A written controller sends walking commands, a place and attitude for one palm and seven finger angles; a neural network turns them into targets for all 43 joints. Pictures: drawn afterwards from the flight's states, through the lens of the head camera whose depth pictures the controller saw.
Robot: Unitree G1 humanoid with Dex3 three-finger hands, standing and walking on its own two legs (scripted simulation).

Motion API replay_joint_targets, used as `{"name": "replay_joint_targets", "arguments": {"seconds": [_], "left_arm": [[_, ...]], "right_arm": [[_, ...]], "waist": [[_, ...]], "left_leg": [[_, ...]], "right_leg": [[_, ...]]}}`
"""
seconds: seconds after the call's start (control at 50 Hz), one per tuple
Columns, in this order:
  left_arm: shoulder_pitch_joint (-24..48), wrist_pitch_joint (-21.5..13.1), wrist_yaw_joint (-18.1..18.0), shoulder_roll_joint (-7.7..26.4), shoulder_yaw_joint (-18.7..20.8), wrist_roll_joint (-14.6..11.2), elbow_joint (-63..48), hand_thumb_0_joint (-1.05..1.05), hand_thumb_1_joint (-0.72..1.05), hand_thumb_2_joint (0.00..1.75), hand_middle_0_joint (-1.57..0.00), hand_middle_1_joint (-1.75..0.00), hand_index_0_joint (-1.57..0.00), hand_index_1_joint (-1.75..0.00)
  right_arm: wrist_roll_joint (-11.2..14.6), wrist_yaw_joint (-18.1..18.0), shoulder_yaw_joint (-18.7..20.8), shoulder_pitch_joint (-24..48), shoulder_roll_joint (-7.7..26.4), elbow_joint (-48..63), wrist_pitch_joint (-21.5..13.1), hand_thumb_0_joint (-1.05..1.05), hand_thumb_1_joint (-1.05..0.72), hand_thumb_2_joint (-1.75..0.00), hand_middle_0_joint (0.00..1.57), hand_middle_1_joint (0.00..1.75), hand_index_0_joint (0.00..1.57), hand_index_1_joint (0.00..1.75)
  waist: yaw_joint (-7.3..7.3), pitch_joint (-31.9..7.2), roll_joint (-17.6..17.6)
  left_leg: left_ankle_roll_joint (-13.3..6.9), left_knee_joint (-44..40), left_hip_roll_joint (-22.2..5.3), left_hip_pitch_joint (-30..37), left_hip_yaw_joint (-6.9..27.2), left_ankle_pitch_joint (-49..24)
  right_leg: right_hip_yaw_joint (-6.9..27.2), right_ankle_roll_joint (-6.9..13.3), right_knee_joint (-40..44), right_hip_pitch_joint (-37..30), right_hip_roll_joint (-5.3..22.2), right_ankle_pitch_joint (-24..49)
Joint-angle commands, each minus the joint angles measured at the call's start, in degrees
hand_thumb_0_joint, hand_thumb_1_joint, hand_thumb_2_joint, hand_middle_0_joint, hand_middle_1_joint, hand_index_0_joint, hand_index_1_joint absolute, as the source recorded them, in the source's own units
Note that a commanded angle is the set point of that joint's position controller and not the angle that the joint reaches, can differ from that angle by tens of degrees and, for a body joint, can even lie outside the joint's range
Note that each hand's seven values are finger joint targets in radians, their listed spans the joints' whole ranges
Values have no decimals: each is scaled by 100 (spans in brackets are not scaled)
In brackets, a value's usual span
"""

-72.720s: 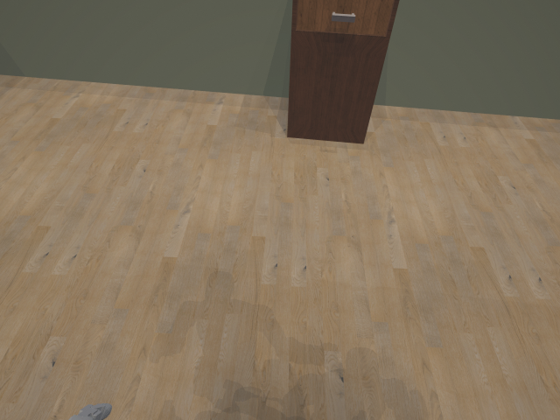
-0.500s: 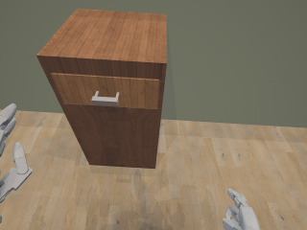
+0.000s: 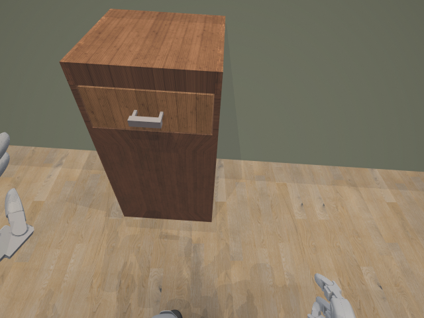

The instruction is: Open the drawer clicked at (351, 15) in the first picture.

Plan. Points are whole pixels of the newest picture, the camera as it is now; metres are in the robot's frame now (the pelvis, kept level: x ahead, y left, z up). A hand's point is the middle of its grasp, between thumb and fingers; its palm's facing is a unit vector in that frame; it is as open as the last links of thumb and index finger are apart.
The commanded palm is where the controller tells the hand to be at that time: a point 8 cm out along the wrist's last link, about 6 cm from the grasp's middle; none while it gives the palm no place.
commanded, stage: step back with the hand held close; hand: left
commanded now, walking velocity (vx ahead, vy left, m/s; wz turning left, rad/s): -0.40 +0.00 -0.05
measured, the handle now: (146, 117) +0.70 +0.22 -0.05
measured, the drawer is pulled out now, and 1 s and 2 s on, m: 0.00 0.00 0.00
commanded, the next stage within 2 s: stop stepping back and stand still in 0.02 s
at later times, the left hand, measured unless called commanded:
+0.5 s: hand (5, 274) +0.14 +0.23 +0.18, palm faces +0.24 -0.84 -0.48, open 7.4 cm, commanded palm +0.09 +0.28 +0.20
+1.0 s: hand (50, 286) +0.16 +0.23 +0.09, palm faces +0.09 -0.86 -0.51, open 7.4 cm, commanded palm none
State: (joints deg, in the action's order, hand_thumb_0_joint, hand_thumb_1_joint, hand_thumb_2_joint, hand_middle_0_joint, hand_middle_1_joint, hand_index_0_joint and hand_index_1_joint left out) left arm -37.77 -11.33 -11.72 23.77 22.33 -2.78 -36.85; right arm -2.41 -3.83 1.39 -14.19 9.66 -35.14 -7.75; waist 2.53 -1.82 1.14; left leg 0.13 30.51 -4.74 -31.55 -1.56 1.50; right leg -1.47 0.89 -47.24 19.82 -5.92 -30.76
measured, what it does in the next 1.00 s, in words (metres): steps on the spot: right foot, then left foot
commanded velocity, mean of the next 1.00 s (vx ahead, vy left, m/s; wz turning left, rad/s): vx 0.03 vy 0.00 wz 0.00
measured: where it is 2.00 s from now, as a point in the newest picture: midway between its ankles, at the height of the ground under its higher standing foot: outside the picture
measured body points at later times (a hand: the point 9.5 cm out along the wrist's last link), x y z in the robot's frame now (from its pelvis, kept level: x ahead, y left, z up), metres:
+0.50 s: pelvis -0.07 +0.01 +0.02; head -0.05 +0.04 +0.47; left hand +0.12 +0.28 +0.21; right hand +0.08 -0.23 -0.04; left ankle -0.09 +0.11 -0.72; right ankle -0.08 -0.07 -0.71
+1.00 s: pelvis -0.08 +0.02 +0.02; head -0.07 +0.00 +0.46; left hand +0.15 +0.28 +0.12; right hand +0.05 -0.25 -0.09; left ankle -0.09 +0.11 -0.72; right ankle -0.08 -0.07 -0.72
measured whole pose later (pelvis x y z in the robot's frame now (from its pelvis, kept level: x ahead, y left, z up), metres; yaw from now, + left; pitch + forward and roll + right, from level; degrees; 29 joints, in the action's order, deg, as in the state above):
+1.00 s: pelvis -0.08 +0.02 +0.02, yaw -6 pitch +2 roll +0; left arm -25.1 -8.2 -3.7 22.7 11.6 1.5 -10.1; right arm 0.0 0.0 0.8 -10.8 15.6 -40.0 -5.7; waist 0.1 -1.1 2.1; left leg -2.4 31.7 1.5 -16.2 -2.7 18.0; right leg -3.4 2.9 -31.3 18.3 -1.7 -15.4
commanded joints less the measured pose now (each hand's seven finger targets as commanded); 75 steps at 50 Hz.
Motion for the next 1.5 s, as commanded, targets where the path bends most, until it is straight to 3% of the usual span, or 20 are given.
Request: {"name": "replay_joint_targets", "arguments": {"seconds": [0.0, 0.02, 0.06, 0.14, 0.22, 0.3, 0.34, 0.36, 0.4, 0.46, 0.54, 0.62, 0.7, 0.78, 0.88, 0.9, 1.02, 1.14, 1.24, 1.48], "left_arm": [[617, -278, 25, 1205, 729, 108, -1267, 0, 90, 90, -20, -30, -20, -30], [1163, -386, 31, 1395, 925, 143, -1274, 0, 90, 90, -20, -30, -20, -30], [1188, -316, 236, 858, 347, 233, -1027, 0, 90, 90, -20, -30, -20, -30], [826, -440, 180, 705, 290, 278, -355, 0, 90, 90, -20, -30, -20, -30], [589, -346, 172, 662, 333, 243, -441, 0, 90, 90, -20, -30, -20, -30], [241, -417, 217, 970, 606, 121, -1180, 0, 90, 90, -20, -30, -20, -30], [9, -381, 291, 966, 686, 48, -1241, 0, 90, 90, -20, -30, -20, -30], [176, -414, 318, 1079, 784, 69, -1539, 0, 90, 90, -20, -30, -20, -30], [-118, -375, 299, 732, 546, 94, -1239, 0, 90, 90, -20, -30, -20, -30], [-105, -283, 256, 656, 444, 110, -1149, 0, 90, 90, -20, -30, -20, -30], [173, -342, 168, 744, 614, 64, -826, 0, 90, 90, -20, -30, -20, -30], [88, -332, 109, 753, 559, 61, -789, 0, 90, 90, -20, -30, -20, -30], [56, -360, 108, 667, 451, 101, -814, 0, 90, 90, -20, -30, -20, -30], [110, -408, 120, 763, 504, 155, -908, 0, 90, 90, -20, -30, -20, -30], [-229, -396, 180, 606, 465, 69, -703, 0, 90, 90, -20, -30, -20, -30], [970, 473, 961, 35, -1703, 614, 3913, 0, 90, 90, -20, -30, -20, -30], [1954, 1011, 1159, 111, -1705, 505, 5638, 0, 90, 90, -20, -30, -20, -30], [2638, 1104, 1094, 150, -1954, 404, 7800, 0, 90, 90, -20, -30, -20, -30], [2439, 1077, 1085, -145, -2045, 362, 8969, 0, 90, 90, -20, -30, -20, -30], [2238, 1031, 1010, -345, -2137, 324, 10019, 0, 90, 90, -20, -30, -20, -30]], "right_arm": [[103, 65, 227, 1007, 671, 720, -167, 0, -90, -90, 20, 30, 20, 30], [-65, 114, 140, 1074, 713, 489, -136, 0, -90, -90, 20, 30, 20, 30], [195, 107, 158, 973, 613, 643, -122, 0, -90, -90, 20, 30, 20, 30], [203, -86, 22, 871, 566, 680, -2, 0, -90, -90, 20, 30, 20, 30], [259, -57, -12, 596, 740, 991, 76, 0, -90, -90, 20, 30, 20, 30], [358, 22, 142, 590, 1044, 1340, -25, 0, -90, -90, 20, 30, 20, 30], [277, 70, 46, 498, 784, 1274, -119, 0, -90, -90, 20, 30, 20, 30], [209, 88, 51, 490, 790, 1203, -214, 0, -90, -90, 20, 30, 20, 30], [219, 141, 53, 366, 815, 1064, -336, 0, -90, -90, 20, 30, 20, 30], [273, 139, 53, 524, 983, 1013, -352, 0, -90, -90, 20, 30, 20, 30], [246, 52, 60, 561, 994, 955, -219, 0, -90, -90, 20, 30, 20, 30], [266, 99, 85, 538, 846, 895, -69, 0, -90, -90, 20, 30, 20, 30], [247, 58, 31, 622, 860, 879, -38, 0, -90, -90, 20, 30, 20, 30], [225, -31, -10, 682, 880, 925, -98, 0, -90, -90, 20, 30, 20, 30], [278, 24, 37, 596, 902, 944, -123, 0, -90, -90, 20, 30, 20, 30], [286, 496, 415, 886, 1898, -352, -317, 0, -90, -90, 20, 30, 20, 30], [143, 382, 221, 327, 1592, -348, 471, 0, -90, -90, 20, 30, 20, 30], [113, 338, 8, 613, 1467, -1098, 661, 0, -90, -90, 20, 30, 20, 30], [134, 285, -82, 351, 1158, -1763, 733, 0, -90, -90, 20, 30, 20, 30], [168, 206, -52, -383, 984, -2584, 777, 0, -90, -90, 20, 30, 20, 30]], "waist": [[-292, 351, -1571], [-321, 424, -1000], [-171, -306, -1330], [-234, -284, -543], [-219, -690, -950], [-374, -929, 551], [-196, -739, 1311], [-211, -559, 1613], [-185, -213, 784], [-144, -108, 733], [-89, -114, 284], [-107, -323, -756], [-115, -118, -163], [-211, -29, 582], [-190, -467, 260], [48, 179, -52], [-165, -387, -1325], [-269, -51, 157], [-255, 166, 640], [-193, 506, -103]], "left_leg": [[456, 2532, 605, 144, -38, 2968], [407, 3525, 549, -19, 309, 2745], [326, 3796, 634, -307, 438, 2220], [152, 2181, 572, 276, -64, 2419], [-86, -89, 627, 1317, -127, 1867], [-325, -1064, -628, 2844, 866, -1435], [-117, -1215, -668, 2982, 851, -2460], [-49, -1368, -738, 2873, 879, -2193], [-320, -1245, -902, 2495, 792, -1833], [-293, -1001, -736, 2008, 403, -960], [-186, -717, -230, 842, 355, 1299], [-78, 571, 313, 944, 101, 2166], [-125, -548, 206, 1659, 265, 1278], [-226, -1284, -485, 1459, 1065, -59], [-82, -703, -168, 1452, 498, -210], [-136, 224, -91, 1368, 338, -536], [-352, 84, 40, 1664, 623, 131], [-302, -907, -126, 1768, 795, 445], [-250, -1235, -75, 1881, 686, 1204], [-282, -1383, -153, 2126, 620, 1061]], "right_leg": [[3880, 992, 4439, 1337, 2700, -402], [2954, 882, 4195, 1492, 2722, 1074], [2268, 184, 3245, 241, 1850, 2862], [1655, 516, 2639, -879, 1805, 5408], [1500, 424, 2741, -1423, 1530, 4151], [727, -84, 1815, -713, 546, 2618], [86, -159, 1215, 7, 403, 1488], [-16, -169, 835, 207, 376, 943], [-52, -158, 917, 99, 454, 1046], [-283, -130, 1837, -613, 435, 1592], [537, 180, 2127, -1517, 866, 2679], [2213, 735, 3328, -1047, 1970, 1039], [1246, 422, 2931, -829, 1480, 1808], [201, -33, 1948, -1088, 672, 2569], [535, 71, 2123, -1538, 907, 3497], [338, 184, 1543, -493, 1337, 4117], [918, 395, 1831, -641, 1391, 3452], [801, 243, 2290, -1133, 1131, 2501], [843, 266, 2887, -1181, 1142, 1916], [741, 273, 3165, -1071, 1169, 1903]]}}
